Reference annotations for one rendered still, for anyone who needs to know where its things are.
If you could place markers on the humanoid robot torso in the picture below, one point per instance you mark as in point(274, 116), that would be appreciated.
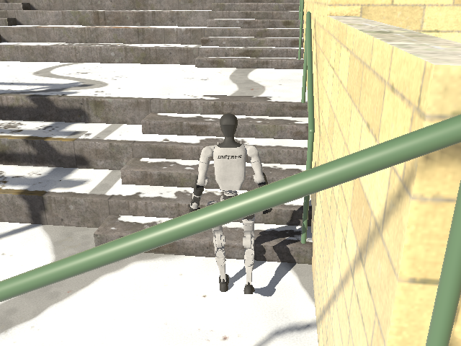
point(230, 169)

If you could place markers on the robot right forearm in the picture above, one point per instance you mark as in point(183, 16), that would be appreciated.
point(263, 183)

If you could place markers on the robot left upper arm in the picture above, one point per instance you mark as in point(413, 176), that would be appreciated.
point(206, 153)

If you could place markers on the robot left forearm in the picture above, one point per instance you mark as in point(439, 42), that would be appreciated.
point(197, 194)

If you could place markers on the humanoid robot head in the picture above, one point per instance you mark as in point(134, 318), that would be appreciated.
point(228, 124)

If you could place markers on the robot right upper arm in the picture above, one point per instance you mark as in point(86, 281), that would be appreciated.
point(255, 162)

